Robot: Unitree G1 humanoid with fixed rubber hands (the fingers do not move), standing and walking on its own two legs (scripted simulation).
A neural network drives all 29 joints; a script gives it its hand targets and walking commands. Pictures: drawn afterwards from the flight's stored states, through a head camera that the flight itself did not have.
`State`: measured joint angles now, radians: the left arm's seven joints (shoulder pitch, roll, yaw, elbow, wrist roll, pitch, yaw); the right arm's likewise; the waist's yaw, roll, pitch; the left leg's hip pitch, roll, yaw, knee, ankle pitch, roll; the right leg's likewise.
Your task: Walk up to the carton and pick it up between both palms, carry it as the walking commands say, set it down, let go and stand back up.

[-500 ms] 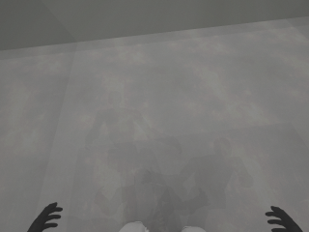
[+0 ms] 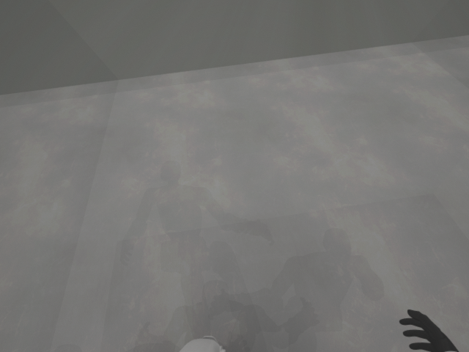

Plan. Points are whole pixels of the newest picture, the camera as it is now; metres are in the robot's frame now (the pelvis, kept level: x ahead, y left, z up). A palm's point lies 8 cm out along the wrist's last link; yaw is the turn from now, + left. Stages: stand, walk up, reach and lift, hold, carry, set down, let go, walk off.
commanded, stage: walk up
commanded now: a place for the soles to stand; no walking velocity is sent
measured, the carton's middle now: out of the picture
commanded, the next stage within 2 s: none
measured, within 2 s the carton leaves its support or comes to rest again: neither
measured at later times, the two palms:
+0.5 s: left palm out of the picture +0.01 +0.34 -0.08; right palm out of the picture +0.02 -0.30 -0.08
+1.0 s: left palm out of the picture -0.08 +0.31 -0.06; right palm out of the picture -0.10 -0.33 -0.10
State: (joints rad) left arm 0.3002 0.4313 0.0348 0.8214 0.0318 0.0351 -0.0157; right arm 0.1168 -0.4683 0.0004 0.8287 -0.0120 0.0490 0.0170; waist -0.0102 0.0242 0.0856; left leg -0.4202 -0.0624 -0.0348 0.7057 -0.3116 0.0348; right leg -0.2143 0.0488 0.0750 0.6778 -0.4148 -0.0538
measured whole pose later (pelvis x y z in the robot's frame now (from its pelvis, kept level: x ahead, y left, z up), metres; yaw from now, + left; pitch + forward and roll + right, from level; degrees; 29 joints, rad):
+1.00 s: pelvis -0.21 -0.01 +0.01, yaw +0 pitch +1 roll +2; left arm 0.13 0.43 0.03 0.78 0.03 0.02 -0.02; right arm 0.13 -0.48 0.00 0.83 0.01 0.05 0.01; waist -0.01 0.03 0.10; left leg -0.44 -0.07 -0.06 0.98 -0.42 0.03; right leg -0.36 0.04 0.07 0.60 -0.25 -0.05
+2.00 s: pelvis -0.47 +0.01 +0.00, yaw -2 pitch +1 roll +0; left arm 0.13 0.42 0.03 0.76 0.02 0.05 -0.02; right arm 0.15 -0.47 0.00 0.83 0.00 0.03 0.00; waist -0.01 0.03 0.09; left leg -0.38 -0.05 -0.05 0.66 -0.33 0.03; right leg -0.45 0.07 0.06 0.62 -0.20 -0.05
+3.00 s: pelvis -0.74 +0.00 +0.00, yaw -9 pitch -2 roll -1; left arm 0.22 0.44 0.04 0.73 0.02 0.08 -0.03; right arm 0.14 -0.45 0.00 0.83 -0.02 0.02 -0.02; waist -0.01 0.01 0.11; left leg -0.37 0.01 -0.01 0.63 -0.23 0.03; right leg -0.41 0.08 0.09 1.05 -0.41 -0.04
